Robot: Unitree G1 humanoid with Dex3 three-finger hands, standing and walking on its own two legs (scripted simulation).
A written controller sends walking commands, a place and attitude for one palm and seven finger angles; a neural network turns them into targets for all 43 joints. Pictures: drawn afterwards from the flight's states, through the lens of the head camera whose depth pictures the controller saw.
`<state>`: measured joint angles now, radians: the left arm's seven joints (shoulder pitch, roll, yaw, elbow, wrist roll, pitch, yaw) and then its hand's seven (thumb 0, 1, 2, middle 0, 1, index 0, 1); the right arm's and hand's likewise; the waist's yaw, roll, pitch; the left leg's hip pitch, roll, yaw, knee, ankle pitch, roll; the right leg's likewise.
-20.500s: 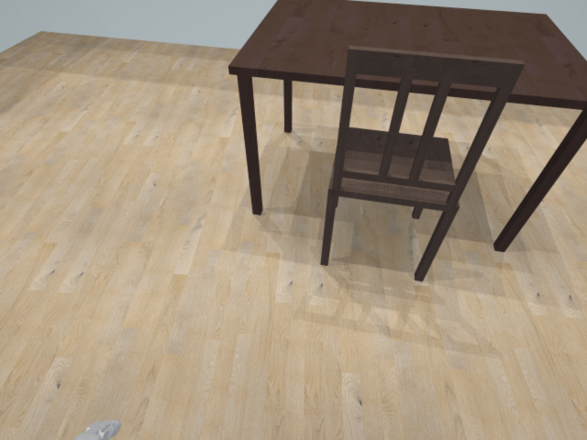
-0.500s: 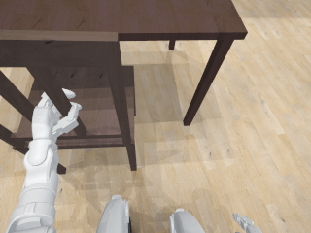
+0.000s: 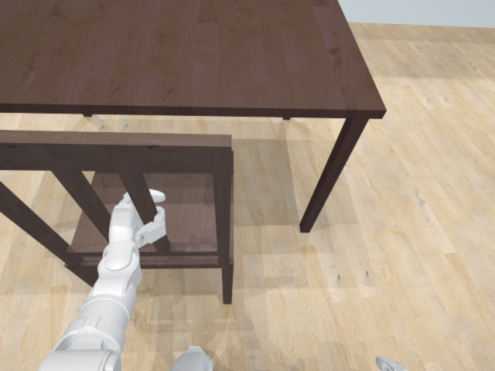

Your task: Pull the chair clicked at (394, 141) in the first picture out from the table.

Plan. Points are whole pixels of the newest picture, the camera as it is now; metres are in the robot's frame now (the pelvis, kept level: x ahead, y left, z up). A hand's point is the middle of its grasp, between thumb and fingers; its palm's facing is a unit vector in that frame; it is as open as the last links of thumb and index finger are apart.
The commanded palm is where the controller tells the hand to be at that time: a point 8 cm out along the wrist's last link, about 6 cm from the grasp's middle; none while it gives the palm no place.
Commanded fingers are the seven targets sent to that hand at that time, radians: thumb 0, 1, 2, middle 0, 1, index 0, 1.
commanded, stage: step backward, pulling the chair out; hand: left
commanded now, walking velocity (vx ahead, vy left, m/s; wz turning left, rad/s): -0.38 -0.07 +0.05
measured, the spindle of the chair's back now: (99, 216) +0.39 +0.29 -0.06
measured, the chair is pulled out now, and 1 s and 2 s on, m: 0.06 0.24 0.38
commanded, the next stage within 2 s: none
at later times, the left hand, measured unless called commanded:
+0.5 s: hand (181, 288) +0.25 +0.11 -0.04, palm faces +0.06 -0.98 -0.19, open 5.6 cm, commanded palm +0.26 +0.17 -0.04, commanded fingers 0.00 0.90 0.90 -0.50 -1.45 -0.50 -1.45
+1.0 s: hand (174, 324) +0.20 +0.12 -0.04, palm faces +0.02 -0.98 -0.20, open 5.8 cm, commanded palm +0.19 +0.17 -0.04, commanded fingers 0.00 0.90 0.90 -0.50 -1.45 -0.50 -1.45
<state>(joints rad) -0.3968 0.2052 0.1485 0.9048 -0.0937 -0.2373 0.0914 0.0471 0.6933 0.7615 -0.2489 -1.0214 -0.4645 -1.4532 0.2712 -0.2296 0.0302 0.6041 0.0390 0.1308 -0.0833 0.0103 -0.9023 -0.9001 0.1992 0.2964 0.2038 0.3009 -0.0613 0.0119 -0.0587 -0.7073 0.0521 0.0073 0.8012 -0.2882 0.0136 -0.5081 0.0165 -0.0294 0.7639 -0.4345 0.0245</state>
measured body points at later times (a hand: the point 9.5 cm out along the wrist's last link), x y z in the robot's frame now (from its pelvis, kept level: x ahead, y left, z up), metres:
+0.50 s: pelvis -0.07 -0.02 +0.02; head -0.01 -0.05 +0.46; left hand +0.25 +0.16 -0.02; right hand +0.02 -0.28 -0.13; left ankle -0.03 +0.11 -0.69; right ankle -0.05 -0.13 -0.70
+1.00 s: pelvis -0.14 -0.02 +0.02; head -0.07 -0.03 +0.46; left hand +0.20 +0.17 -0.02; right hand -0.04 -0.27 -0.12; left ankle -0.08 +0.12 -0.70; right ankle -0.05 -0.13 -0.70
